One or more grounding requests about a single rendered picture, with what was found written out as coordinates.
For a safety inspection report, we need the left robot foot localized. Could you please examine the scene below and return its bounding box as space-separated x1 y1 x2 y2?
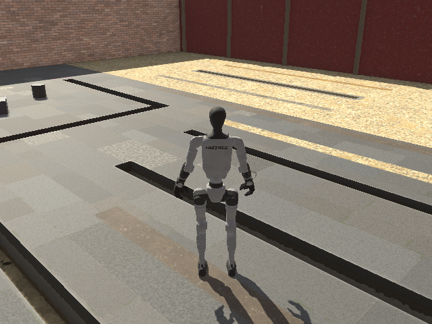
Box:
198 260 207 277

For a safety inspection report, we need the robot left upper arm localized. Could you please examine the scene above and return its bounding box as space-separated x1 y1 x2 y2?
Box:
184 136 203 173

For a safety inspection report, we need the left robot forearm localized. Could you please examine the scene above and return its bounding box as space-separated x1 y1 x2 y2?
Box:
175 162 190 188

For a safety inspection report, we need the right robot forearm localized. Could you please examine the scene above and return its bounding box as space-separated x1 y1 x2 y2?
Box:
242 163 253 186

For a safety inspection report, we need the right robot hand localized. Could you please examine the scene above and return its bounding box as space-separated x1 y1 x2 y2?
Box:
240 182 255 196

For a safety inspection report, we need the robot right upper arm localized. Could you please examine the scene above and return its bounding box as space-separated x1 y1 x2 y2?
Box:
231 136 248 173

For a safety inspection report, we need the left robot hand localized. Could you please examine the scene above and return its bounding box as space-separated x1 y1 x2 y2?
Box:
173 185 189 199

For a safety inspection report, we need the left robot shin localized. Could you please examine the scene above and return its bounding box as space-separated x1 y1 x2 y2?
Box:
196 221 206 267

